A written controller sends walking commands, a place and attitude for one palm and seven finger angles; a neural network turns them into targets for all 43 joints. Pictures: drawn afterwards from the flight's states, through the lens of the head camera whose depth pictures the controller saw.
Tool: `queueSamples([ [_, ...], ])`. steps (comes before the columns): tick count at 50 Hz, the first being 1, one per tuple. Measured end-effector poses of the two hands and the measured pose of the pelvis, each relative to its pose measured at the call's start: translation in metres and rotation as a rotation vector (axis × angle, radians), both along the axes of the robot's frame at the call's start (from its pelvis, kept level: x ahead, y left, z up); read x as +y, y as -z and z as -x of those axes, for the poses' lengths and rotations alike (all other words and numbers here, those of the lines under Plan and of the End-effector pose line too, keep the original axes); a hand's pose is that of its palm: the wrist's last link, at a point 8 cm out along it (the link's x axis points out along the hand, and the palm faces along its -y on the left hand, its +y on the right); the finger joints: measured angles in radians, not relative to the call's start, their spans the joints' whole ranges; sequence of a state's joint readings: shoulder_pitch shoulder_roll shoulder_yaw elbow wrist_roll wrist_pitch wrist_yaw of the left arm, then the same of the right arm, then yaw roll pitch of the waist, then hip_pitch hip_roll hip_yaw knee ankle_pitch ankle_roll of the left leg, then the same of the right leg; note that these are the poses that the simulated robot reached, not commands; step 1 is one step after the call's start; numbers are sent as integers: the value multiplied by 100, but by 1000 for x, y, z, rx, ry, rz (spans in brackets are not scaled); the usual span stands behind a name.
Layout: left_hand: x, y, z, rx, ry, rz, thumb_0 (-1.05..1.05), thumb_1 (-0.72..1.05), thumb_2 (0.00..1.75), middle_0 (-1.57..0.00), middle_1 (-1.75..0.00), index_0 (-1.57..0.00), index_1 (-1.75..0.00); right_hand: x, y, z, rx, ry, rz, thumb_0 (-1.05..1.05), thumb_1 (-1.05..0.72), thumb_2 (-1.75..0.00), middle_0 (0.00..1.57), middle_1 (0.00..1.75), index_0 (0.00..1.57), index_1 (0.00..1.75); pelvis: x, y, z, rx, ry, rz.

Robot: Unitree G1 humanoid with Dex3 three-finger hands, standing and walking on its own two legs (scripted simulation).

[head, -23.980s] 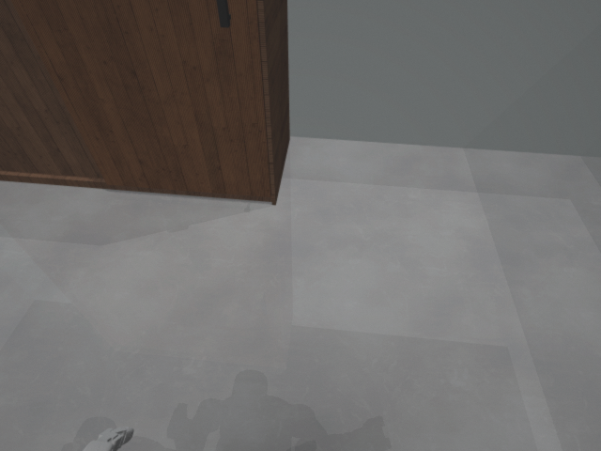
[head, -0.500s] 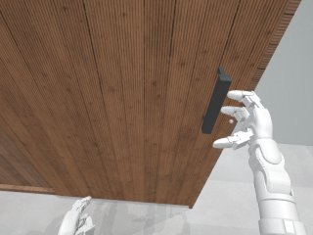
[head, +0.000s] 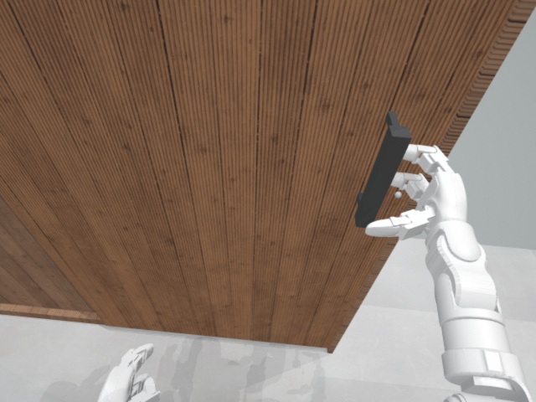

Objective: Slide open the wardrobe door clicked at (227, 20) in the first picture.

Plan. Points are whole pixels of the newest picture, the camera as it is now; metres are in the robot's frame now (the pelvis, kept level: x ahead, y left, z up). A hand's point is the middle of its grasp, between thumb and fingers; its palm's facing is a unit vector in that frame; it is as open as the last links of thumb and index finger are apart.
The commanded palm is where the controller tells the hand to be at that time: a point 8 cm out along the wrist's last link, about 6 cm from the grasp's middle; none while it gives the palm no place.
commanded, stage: feel for the door with the fingertips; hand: right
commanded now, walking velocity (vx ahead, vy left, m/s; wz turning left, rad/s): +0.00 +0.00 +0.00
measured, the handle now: (376, 173) +0.43 -0.13 +0.15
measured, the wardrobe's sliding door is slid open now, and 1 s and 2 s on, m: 0.00 0.00 0.00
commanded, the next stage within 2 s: slide the fingers in behind the handle in 0.26 s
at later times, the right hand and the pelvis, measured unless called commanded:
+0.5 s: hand (398, 191) +0.39 -0.16 +0.15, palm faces +0.04 +1.00 -0.01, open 13.5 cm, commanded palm +0.37 -0.20 +0.15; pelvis -0.01 +0.00 +0.00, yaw -1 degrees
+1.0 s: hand (384, 195) +0.38 -0.13 +0.15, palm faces +0.02 +1.00 +0.00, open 14.0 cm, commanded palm +0.35 -0.18 +0.15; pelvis +0.00 -0.01 +0.00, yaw +0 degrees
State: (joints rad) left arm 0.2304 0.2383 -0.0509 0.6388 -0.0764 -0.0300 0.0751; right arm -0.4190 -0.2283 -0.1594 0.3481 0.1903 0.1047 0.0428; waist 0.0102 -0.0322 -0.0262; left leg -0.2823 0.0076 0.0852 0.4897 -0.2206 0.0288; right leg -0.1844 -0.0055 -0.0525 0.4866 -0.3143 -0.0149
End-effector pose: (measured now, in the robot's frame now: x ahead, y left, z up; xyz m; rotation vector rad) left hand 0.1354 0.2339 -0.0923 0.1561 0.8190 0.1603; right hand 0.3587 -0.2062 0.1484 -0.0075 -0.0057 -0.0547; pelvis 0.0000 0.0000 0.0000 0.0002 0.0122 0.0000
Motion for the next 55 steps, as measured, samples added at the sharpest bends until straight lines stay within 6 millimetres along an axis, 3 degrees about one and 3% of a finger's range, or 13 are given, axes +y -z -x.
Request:
queueSamples([
  [10,5,2,6,21,-12,-12,1,91,90,-20,-30,-20,-29,2,2,-5,4,-19,-3,-2,50,-30,30,121,31,120,-1,0,0,6,6,-2],
  [23,-3,9,13,57,20,-10,1,91,90,-20,-30,-20,-29,-3,2,-10,3,-14,3,-2,50,-30,38,126,38,125,-3,1,8,14,23,-2],
  [37,-6,8,23,37,4,9,1,91,90,-20,-30,-20,-30,6,7,-6,-2,-36,-6,-1,50,-30,32,123,32,121,-6,2,10,11,7,0],
  [55,-9,-3,-12,-26,22,18,1,91,90,-20,-30,-20,-29,23,3,2,-15,-37,-9,-2,50,-30,30,120,30,120,-5,0,-5,6,-1,-2],
])
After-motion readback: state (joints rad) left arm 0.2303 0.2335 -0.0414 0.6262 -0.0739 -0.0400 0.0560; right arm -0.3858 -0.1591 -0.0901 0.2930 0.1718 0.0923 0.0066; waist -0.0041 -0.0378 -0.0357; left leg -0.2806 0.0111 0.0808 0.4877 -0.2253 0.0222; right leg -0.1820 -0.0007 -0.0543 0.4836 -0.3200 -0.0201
